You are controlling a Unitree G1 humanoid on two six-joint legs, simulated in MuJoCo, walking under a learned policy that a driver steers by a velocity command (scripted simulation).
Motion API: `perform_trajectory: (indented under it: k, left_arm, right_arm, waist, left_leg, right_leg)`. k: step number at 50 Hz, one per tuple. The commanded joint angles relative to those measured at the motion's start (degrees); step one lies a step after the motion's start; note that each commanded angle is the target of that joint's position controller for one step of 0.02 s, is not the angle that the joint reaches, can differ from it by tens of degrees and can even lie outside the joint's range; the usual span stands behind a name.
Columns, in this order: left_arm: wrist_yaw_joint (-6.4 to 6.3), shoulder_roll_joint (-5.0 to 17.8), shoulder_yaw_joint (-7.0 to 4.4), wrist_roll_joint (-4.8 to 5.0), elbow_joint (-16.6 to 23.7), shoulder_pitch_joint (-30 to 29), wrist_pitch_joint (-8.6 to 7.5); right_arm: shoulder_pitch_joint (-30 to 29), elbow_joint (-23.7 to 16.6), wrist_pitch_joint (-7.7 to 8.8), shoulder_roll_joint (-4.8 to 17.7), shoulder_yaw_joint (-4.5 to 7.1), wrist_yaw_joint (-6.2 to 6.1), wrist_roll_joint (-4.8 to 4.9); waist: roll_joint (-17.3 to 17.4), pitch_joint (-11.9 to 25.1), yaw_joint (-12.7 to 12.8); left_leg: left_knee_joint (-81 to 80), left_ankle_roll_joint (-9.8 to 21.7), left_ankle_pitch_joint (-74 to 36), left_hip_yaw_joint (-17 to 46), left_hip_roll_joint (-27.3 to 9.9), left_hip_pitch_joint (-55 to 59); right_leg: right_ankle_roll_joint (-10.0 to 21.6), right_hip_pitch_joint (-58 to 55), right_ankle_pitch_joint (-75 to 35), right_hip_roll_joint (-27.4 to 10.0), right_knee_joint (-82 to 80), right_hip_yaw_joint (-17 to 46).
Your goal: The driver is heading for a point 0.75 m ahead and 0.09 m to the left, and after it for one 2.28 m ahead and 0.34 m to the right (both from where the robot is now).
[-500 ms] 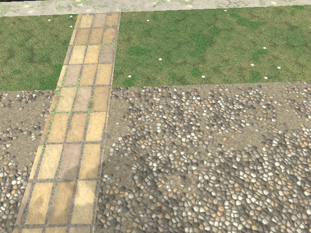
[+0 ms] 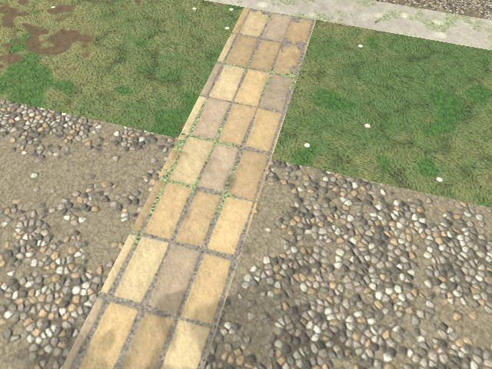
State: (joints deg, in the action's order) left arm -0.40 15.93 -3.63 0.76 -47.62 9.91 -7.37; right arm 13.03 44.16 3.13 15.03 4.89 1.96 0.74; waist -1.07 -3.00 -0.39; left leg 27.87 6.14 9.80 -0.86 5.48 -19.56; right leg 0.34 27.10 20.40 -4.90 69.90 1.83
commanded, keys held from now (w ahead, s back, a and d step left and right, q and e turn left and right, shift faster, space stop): w+q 0.52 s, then w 0.40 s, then w+e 0.08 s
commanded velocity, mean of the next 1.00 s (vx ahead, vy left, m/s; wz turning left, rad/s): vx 0.50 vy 0.00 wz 0.42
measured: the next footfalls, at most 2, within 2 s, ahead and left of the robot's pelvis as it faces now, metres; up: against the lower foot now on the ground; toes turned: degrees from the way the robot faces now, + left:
right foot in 0.36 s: +0.39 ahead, -0.12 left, +0.00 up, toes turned +16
left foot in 0.86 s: +0.53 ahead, +0.23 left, +0.00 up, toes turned +26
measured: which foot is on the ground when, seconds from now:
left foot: down 0.00-0.36, up 0.38-0.84, down 0.86-1.00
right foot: up 0.00-0.34, down 0.36-0.88, up 0.90-1.00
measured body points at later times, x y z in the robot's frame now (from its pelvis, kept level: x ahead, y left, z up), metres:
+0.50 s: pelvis +0.28 -0.04 +0.00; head +0.30 -0.03 +0.45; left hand +0.35 +0.26 -0.09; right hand +0.45 -0.28 -0.11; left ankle +0.16 +0.07 -0.64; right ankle +0.35 -0.13 -0.73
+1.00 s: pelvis +0.49 +0.11 +0.00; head +0.51 +0.14 +0.45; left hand +0.44 +0.40 -0.13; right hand +0.74 -0.06 -0.09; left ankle +0.50 +0.21 -0.73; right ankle +0.49 -0.07 -0.64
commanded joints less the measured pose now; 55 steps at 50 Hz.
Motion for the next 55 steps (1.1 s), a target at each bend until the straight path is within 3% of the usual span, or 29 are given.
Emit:
perform_trajectory:
  k: [1,5,8,11,14,16,17,18,19,20,21,22,23,24,26,29,34,38,40,42,43,44,45,46,47,48,49,52,55]
  left_arm:
    - [-0.18,5.64,-1.78,-1.24,4.03,2.13,0.48]
    - [-0.46,3.67,-1.07,-1.76,7.18,-6.08,1.17]
    - [0.26,2.53,-0.46,-1.14,8.99,-11.93,0.76]
    - [1.08,3.42,-0.51,-0.49,10.87,-15.66,0.16]
    - [1.85,5.28,-1.10,-0.35,11.76,-15.60,-0.77]
    - [1.76,6.49,-1.85,-0.28,10.69,-10.26,-1.35]
    - [1.41,8.14,-2.71,-0.84,9.39,-4.20,-1.62]
    - [0.89,11.40,-3.59,-1.75,8.58,5.14,-1.62]
    - [1.04,15.17,-4.58,-2.33,6.59,10.85,-0.87]
    - [1.30,9.89,-3.44,-0.92,7.17,10.05,-0.51]
    - [1.02,6.14,-2.42,-0.65,8.00,7.50,-0.01]
    - [0.94,5.30,-1.89,-1.10,8.31,4.47,0.53]
    - [0.95,4.36,-1.54,-1.31,7.86,2.63,0.82]
    - [0.90,3.80,-1.22,-1.68,7.56,1.79,0.77]
    - [1.05,4.03,-1.45,-1.27,6.68,1.78,0.31]
    - [1.27,6.33,-2.14,-1.09,4.59,3.88,-0.25]
    - [1.12,8.31,-2.31,-0.08,2.51,5.37,0.75]
    - [1.13,10.36,-2.56,0.89,0.17,9.67,1.92]
    - [0.98,11.26,-2.71,1.35,-0.75,9.97,2.67]
    - [0.65,11.49,-2.46,1.70,-1.25,8.77,3.29]
    - [0.36,9.59,-1.62,1.04,-1.08,9.21,3.24]
    - [0.62,4.36,0.37,-0.78,1.43,11.90,2.46]
    - [0.92,3.28,1.00,-0.34,1.21,12.82,1.10]
    - [1.32,8.30,-0.47,1.50,2.09,8.74,0.41]
    - [1.42,8.20,-0.38,2.15,2.98,5.39,0.36]
    - [1.22,7.51,-0.39,1.35,2.73,4.28,0.79]
    - [1.11,7.40,-0.77,0.71,2.22,5.03,1.66]
    - [0.93,4.69,-0.56,0.94,1.18,7.57,4.06]
    - [0.60,4.22,-0.79,0.74,2.45,3.77,4.53]
  right_arm:
    - [-0.89,-4.74,1.50,6.51,1.31,-0.80,-0.01]
    - [3.42,-3.92,1.42,8.78,1.89,-2.30,0.34]
    - [5.83,-3.51,0.93,8.60,1.82,-2.71,0.62]
    - [8.29,-2.71,0.59,8.83,1.86,-2.79,0.87]
    - [8.89,-2.66,-0.02,8.71,1.87,-3.24,0.90]
    - [7.13,-3.33,-0.44,8.55,1.87,-3.41,0.81]
    - [5.93,-4.12,-0.38,6.96,1.28,-3.26,0.63]
    - [5.03,-5.62,-0.12,3.96,0.08,-2.95,-0.34]
    - [13.86,-6.86,0.39,0.57,-0.96,-2.92,1.34]
    - [14.34,-5.41,0.44,6.41,-0.19,-3.07,2.02]
    - [8.26,-5.88,0.07,9.78,0.72,-3.01,1.63]
    - [4.93,-6.60,-0.24,9.41,0.78,-3.05,0.92]
    - [2.89,-7.36,-0.27,8.55,0.92,-2.85,0.30]
    - [3.21,-7.59,-0.53,7.46,0.99,-2.47,0.57]
    - [3.80,-7.91,-1.22,5.04,0.62,-2.11,1.15]
    - [0.94,-9.27,-1.38,3.25,-0.08,-2.19,0.43]
    - [-7.03,-10.45,0.00,2.06,-1.25,-0.78,0.11]
    - [-13.36,-12.68,0.52,2.64,-1.48,0.24,0.64]
    - [-13.41,-13.20,0.64,3.94,-1.07,0.48,0.50]
    - [-3.80,-10.42,0.73,6.84,0.67,0.22,-0.12]
    - [5.49,-7.62,0.55,10.11,2.27,-0.38,-0.33]
    - [13.42,-6.72,0.26,16.62,3.63,-1.26,-1.39]
    - [14.05,-6.41,0.35,15.93,3.06,-1.09,-0.43]
    - [11.32,-6.44,0.68,12.08,1.74,-0.77,-0.38]
    - [7.72,-6.66,0.82,9.65,0.98,-0.74,-0.37]
    - [3.93,-6.67,1.05,7.51,0.31,-0.51,-0.48]
    - [1.23,-6.79,1.48,5.58,-0.19,-0.36,-0.71]
    - [-0.40,-5.24,3.15,5.83,0.18,-0.47,-1.36]
    - [1.46,-3.10,3.73,6.36,0.52,-1.35,-1.99]
  waist:
    - [1.82,6.53,2.11]
    - [3.04,3.82,-0.16]
    - [5.49,2.96,-2.63]
    - [6.48,2.60,-4.14]
    - [7.38,3.05,-3.43]
    - [9.26,4.48,-0.27]
    - [8.68,8.31,2.81]
    - [3.33,16.32,6.85]
    - [-16.70,23.97,3.27]
    - [-13.41,20.93,3.96]
    - [-6.98,13.14,5.42]
    - [-2.54,8.53,4.37]
    - [-2.04,5.07,3.21]
    - [-3.53,3.98,1.75]
    - [-5.08,3.37,0.98]
    - [-3.08,2.76,1.05]
    - [-2.42,1.50,3.09]
    - [-3.41,-0.29,4.91]
    - [-4.53,-0.17,3.69]
    - [-4.29,5.67,-2.57]
    - [-2.79,11.68,-6.53]
    - [9.45,20.32,-7.08]
    - [15.65,26.33,-5.91]
    - [10.50,19.17,-6.25]
    - [8.52,12.90,-4.88]
    - [5.32,8.75,-2.85]
    - [6.13,6.63,-0.86]
    - [6.35,4.44,1.74]
    - [4.53,1.95,0.96]
  left_leg:
    - [-15.00,11.56,-14.16,20.19,-15.28,9.45]
    - [-15.50,9.83,-15.53,15.90,-12.32,6.70]
    - [-14.39,7.32,-9.57,15.18,-10.42,6.08]
    - [-11.92,6.62,-7.04,18.57,-11.84,8.47]
    - [-7.09,5.86,-6.61,23.64,-13.65,13.26]
    - [-2.80,4.57,-10.58,25.26,-12.94,13.62]
    - [3.83,2.84,-14.10,23.50,-9.97,11.44]
    - [19.56,0.59,-7.57,18.79,-6.47,3.66]
    - [37.84,-3.42,21.72,11.94,1.38,-17.55]
    - [46.58,-4.03,23.31,13.12,-3.29,-25.49]
    - [48.82,-4.46,17.75,12.10,-5.43,-27.43]
    - [47.86,-4.84,13.30,10.00,-7.52,-25.48]
    - [45.13,-4.97,10.57,9.64,-9.05,-24.04]
    - [43.26,-4.81,9.02,9.31,-10.60,-21.37]
    - [40.80,-4.98,7.82,7.53,-11.53,-19.63]
    - [33.81,-5.56,4.12,7.87,-11.67,-21.47]
    - [15.92,-5.30,-8.30,3.62,-11.06,-18.24]
    - [8.06,-4.26,-6.15,0.79,-9.70,-15.83]
    - [5.20,-2.56,-1.84,-0.22,-8.50,-13.55]
    - [0.10,0.11,-3.57,-3.18,-4.91,2.11]
    - [1.29,1.90,-5.36,-0.87,-6.25,17.00]
    - [1.42,9.25,-4.20,22.15,-21.88,38.79]
    - [-8.26,14.68,1.22,42.84,-28.93,43.04]
    - [-9.41,12.17,3.56,36.86,-26.99,37.62]
    - [-9.93,9.97,1.41,27.64,-24.83,29.86]
    - [-11.80,8.48,-1.73,21.51,-22.27,21.97]
    - [-14.02,7.28,-3.81,17.13,-20.32,16.38]
    - [-19.21,7.16,-7.95,9.84,-19.33,9.30]
    - [-20.50,6.36,-12.30,4.21,-19.23,10.79]
  right_leg:
    - [-1.13,8.21,-3.99,-2.90,-5.80,2.26]
    - [-3.49,9.94,-15.98,-0.38,-21.01,1.08]
    - [-3.14,6.70,-24.67,2.51,-33.36,0.75]
    - [-2.49,4.86,-25.45,4.04,-38.59,1.30]
    - [-1.04,2.88,-20.03,4.92,-42.36,2.34]
    - [0.79,-4.44,-16.87,5.62,-44.88,1.21]
    - [2.69,-14.36,-17.83,4.18,-45.86,1.66]
    - [6.56,-29.86,-16.29,-5.30,-44.31,10.28]
    - [16.08,-49.53,-6.29,-18.49,-48.36,36.30]
    - [15.62,-48.15,5.52,-20.07,-51.30,42.80]
    - [12.83,-40.82,5.18,-17.51,-52.27,33.57]
    - [11.13,-32.96,-1.30,-14.97,-53.32,25.73]
    - [10.53,-26.91,-6.99,-12.60,-54.81,20.50]
    - [9.70,-23.01,-10.20,-10.73,-56.34,15.94]
    - [10.09,-19.92,-14.02,-9.40,-58.96,10.19]
    - [12.05,-19.95,-20.65,-10.11,-60.94,6.26]
    - [10.58,-21.38,-23.93,-7.97,-61.39,-1.57]
    - [9.86,-25.25,-23.21,-10.23,-60.08,-1.70]
    - [9.07,-28.07,-28.17,-11.71,-57.43,-1.64]
    - [6.79,-26.91,-44.39,-9.28,-45.27,-5.42]
    - [4.60,-19.86,-42.21,-6.52,-33.25,-7.84]
    - [0.82,1.21,-18.48,-0.17,-10.33,-9.35]
    - [0.03,12.60,12.70,5.53,2.20,-0.84]
    - [0.78,18.46,10.76,2.04,6.40,2.51]
    - [1.51,19.09,5.99,-0.47,4.90,1.42]
    - [1.29,16.78,1.57,-2.48,1.33,1.02]
    - [1.03,13.36,-1.76,-4.05,-1.78,1.77]
    - [-0.31,9.17,-7.77,-3.85,-3.89,3.02]
    - [-1.23,14.13,-15.24,-2.54,-10.19,5.72]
